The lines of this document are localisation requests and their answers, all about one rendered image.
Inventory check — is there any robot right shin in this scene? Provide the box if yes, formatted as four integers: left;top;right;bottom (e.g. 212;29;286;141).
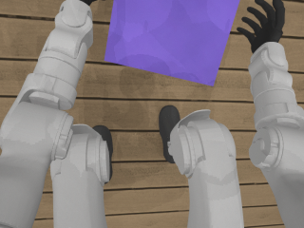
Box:
167;109;237;166

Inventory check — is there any robot right foot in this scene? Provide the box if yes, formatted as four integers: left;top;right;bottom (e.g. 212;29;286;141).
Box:
159;105;181;163

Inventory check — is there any robot right upper arm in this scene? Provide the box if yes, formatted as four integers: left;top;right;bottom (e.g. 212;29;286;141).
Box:
249;125;304;228

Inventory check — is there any robot left forearm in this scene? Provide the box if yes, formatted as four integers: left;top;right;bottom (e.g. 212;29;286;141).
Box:
0;0;93;150

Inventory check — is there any carton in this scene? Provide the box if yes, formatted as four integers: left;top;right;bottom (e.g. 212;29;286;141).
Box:
104;0;240;86

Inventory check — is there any robot right forearm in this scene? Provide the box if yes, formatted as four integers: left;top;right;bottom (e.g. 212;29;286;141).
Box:
248;42;304;131

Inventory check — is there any robot left upper arm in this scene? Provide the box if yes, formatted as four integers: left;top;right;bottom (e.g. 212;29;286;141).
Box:
0;101;74;228

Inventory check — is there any robot right hand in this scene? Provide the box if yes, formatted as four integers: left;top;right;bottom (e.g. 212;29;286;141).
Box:
237;0;285;54

